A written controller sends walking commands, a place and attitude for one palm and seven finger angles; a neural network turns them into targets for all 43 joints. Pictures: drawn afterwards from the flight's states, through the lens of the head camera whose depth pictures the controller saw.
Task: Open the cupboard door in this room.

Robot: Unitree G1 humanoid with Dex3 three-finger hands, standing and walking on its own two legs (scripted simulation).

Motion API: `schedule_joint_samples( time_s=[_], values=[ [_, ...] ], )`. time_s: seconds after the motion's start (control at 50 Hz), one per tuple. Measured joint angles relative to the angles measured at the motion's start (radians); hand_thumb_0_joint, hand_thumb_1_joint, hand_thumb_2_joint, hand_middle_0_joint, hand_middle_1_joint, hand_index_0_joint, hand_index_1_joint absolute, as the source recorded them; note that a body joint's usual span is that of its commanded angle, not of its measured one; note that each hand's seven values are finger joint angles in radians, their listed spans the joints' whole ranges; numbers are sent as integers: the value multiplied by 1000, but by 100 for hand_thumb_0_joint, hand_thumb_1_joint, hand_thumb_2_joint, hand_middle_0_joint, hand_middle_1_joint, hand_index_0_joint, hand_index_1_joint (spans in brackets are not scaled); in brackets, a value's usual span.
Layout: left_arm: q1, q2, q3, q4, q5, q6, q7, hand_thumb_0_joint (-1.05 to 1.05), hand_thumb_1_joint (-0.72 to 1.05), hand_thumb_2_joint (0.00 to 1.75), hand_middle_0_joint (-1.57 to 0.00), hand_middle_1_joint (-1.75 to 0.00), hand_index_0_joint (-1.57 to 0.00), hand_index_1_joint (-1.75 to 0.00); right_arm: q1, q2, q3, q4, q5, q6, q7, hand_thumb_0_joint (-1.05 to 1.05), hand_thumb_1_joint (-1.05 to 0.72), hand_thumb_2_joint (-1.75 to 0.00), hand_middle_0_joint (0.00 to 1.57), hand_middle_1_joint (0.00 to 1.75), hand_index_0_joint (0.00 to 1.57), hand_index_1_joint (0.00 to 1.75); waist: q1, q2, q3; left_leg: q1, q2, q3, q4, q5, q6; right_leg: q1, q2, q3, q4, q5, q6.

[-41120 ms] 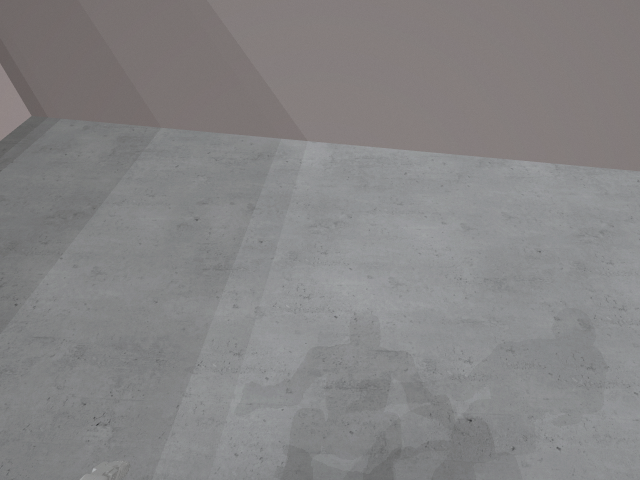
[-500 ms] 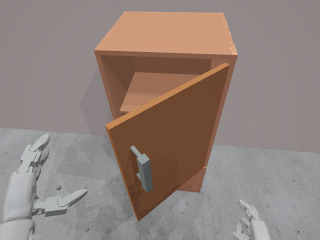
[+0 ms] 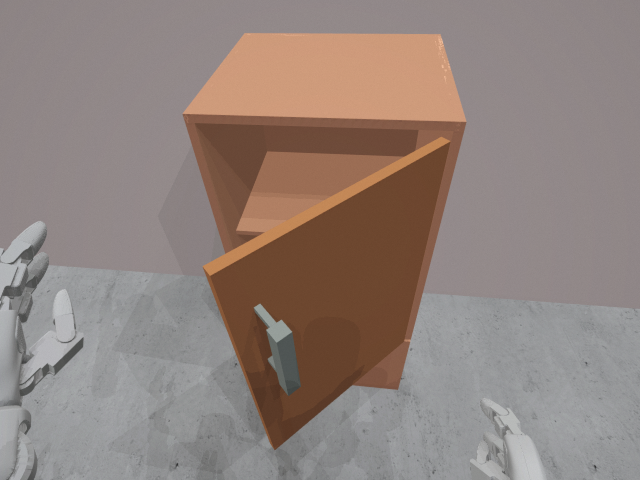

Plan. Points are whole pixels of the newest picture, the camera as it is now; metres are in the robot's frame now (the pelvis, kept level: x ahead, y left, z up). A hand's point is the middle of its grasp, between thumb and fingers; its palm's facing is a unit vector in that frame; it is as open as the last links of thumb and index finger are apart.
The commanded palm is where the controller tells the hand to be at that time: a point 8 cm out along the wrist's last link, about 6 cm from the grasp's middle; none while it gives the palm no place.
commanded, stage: draw the hand back to the body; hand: left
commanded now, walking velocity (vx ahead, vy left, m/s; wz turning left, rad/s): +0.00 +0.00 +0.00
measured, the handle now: (276, 350) +0.29 +0.11 -0.01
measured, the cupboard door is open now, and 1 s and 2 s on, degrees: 46 46 46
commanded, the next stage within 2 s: step back with the hand held close in 0.22 s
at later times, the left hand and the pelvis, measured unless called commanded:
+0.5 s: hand (63, 333) +0.19 +0.27 +0.17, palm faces +0.45 -0.77 -0.46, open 7.4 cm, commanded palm +0.12 +0.30 +0.17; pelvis -0.02 +0.00 +0.00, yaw +0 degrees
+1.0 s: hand (13, 422) +0.11 +0.27 +0.16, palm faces +0.41 -0.76 -0.50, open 7.4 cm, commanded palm +0.05 +0.31 +0.17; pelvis -0.10 +0.02 -0.01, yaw -1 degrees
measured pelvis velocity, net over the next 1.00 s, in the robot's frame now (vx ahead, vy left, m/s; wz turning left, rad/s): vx -0.10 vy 0.02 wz -0.01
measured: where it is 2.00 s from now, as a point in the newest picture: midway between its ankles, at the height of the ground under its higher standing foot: outside the picture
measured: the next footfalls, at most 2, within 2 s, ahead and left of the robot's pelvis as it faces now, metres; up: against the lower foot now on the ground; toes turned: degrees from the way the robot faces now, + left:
right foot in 1.60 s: -0.22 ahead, -0.09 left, +0.00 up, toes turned -3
left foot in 1.74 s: -0.11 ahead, +0.10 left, +0.00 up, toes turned +0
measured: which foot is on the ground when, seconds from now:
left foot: down 0.00-1.00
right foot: down 0.00-1.00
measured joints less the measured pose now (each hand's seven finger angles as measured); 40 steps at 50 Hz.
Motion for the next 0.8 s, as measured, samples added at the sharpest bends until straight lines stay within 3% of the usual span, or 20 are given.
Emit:
schedule_joint_samples(
  time_s=[0.36, 0.48, 0.56, 0.66, 0.8],
  values=[
    [0, 3, -9, 8, 3, 4, -5, 1, 89, 90, -21, -30, -21, -31, 5, 10, -5, 15, 0, 1, -2, 2, -91, -90, 20, 30, 20, 30, -1, -8, 9, 16, 3, 8, -16, 15, 0, 18, 5, 7, -27, 23, -1],
    [-6, 37, 62, -4, 4, -59, -3, 1, 89, 90, -21, -30, -21, -31, -29, 4, 8, -33, 1, 58, 8, 1, -91, -90, 20, 30, 20, 30, -43, -19, 8, -80, 1, 0, 22, 21, 4, -54, 2, 1, -35, 53, 3],
    [62, 55, 57, -52, 1, -68, -6, 1, 89, 90, -21, -30, -21, -31, -43, -5, -8, -65, 1, 90, 9, 1, -91, -90, 20, 30, 20, 30, -64, -29, 16, -126, -14, 13, 28, 36, 12, -108, -11, 18, -23, 69, 11],
    [119, 84, 50, -89, 1, -70, -9, 1, 89, 90, -21, -30, -22, -31, -40, -8, -29, -80, 7, 119, 0, 1, -91, -90, 20, 30, 20, 30, -69, -43, 22, -166, -28, 23, 47, 46, 19, -154, -24, 31, 3, 78, 18],
    [106, 95, 76, -95, 5, -82, 14, 1, 89, 90, -21, -30, -22, -31, -28, 1, -28, -83, 15, 121, -6, 1, -91, -90, 20, 30, 20, 30, -60, -61, 29, -220, -32, 23, 92, 58, 21, -201, -28, 35, 34, 97, 16]
  ],
)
